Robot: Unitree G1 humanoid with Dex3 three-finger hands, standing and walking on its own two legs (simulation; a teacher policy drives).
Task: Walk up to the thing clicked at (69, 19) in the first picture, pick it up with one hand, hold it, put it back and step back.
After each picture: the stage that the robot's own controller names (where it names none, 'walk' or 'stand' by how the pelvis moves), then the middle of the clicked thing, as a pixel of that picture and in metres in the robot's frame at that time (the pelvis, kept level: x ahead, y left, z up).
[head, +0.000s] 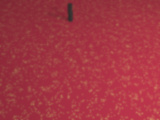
stand; (70, 12) +1.98 +0.18 -0.65
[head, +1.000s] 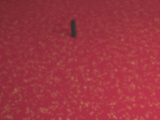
walk; (73, 29) +1.84 +0.27 -0.65
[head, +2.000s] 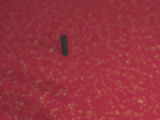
walk; (64, 45) +1.23 +0.29 -0.65
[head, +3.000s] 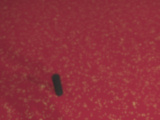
walk; (57, 85) +0.79 +0.26 -0.65
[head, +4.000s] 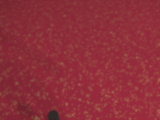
walk; out of the picture +0.45 +0.22 -0.64
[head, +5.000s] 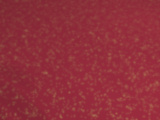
stand; out of the picture +0.32 +0.16 -0.63
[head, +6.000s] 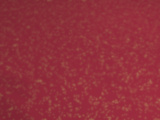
stand; out of the picture +0.28 +0.19 -0.65
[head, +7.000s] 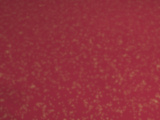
stand; out of the picture +0.27 +0.22 -0.66
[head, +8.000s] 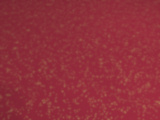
stand; out of the picture +0.30 +0.19 -0.66
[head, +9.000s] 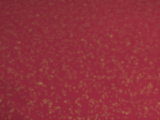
stand; out of the picture +0.29 +0.19 -0.66
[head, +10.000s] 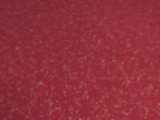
stand; out of the picture +0.29 +0.19 -0.66
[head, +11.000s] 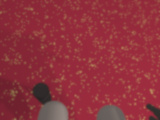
go down; (43, 95) +0.35 +0.18 -0.39
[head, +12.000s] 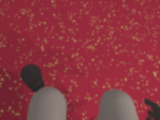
go down; (34, 80) +0.37 +0.20 -0.27
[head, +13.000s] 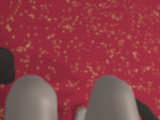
close in; (3, 69) +0.36 +0.22 -0.18
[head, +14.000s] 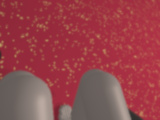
close; out of the picture +0.37 +0.23 -0.15
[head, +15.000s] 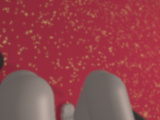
lift; out of the picture +0.34 +0.23 -0.15
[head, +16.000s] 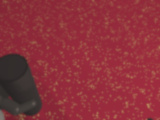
lift; (23, 91) +0.31 +0.18 +0.04
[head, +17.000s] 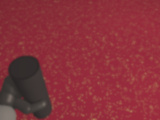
hold; (35, 92) +0.30 +0.15 +0.08
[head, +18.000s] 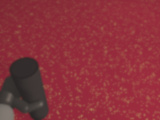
hold; (33, 93) +0.31 +0.16 +0.03
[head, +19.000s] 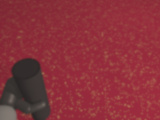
hold; (35, 94) +0.31 +0.16 +0.04
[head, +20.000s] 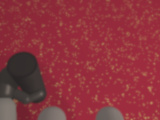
crouch; (31, 82) +0.35 +0.17 -0.04
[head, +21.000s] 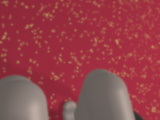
lower; out of the picture +0.37 +0.25 -0.16
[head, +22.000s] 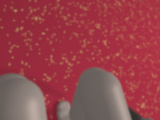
lower; out of the picture +0.37 +0.24 -0.16
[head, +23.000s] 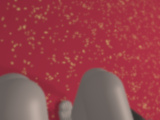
lower; out of the picture +0.37 +0.25 -0.16
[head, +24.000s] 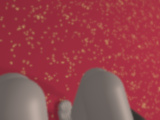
lower; out of the picture +0.37 +0.25 -0.16
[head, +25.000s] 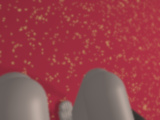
loosen; out of the picture +0.36 +0.26 -0.16
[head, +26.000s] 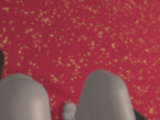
withdraw; out of the picture +0.36 +0.22 -0.16
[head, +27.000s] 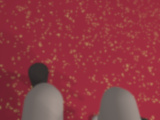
walk; (39, 80) +0.37 +0.18 -0.25
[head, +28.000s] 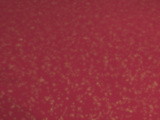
stand; out of the picture +0.30 +0.15 -0.59
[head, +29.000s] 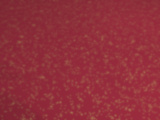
stand; out of the picture +0.31 +0.16 -0.60
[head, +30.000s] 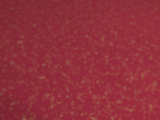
stand; out of the picture +0.30 +0.15 -0.60
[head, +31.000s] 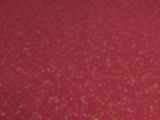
stand; out of the picture +0.33 +0.16 -0.65
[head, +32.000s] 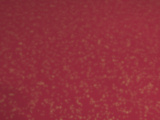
stand; out of the picture +0.29 +0.17 -0.66
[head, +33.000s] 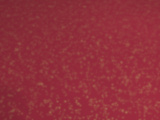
walk; out of the picture +0.29 +0.17 -0.66
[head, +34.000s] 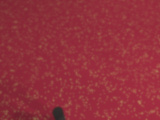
walk; (59, 117) +0.42 +0.18 -0.64
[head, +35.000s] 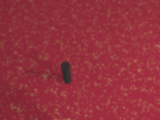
walk; (66, 73) +0.73 +0.14 -0.63
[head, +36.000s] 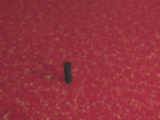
stand; (67, 73) +0.94 +0.16 -0.64
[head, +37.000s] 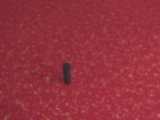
stand; (66, 74) +0.94 +0.16 -0.66
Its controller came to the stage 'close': yes
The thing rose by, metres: 0.68
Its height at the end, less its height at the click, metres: +0.00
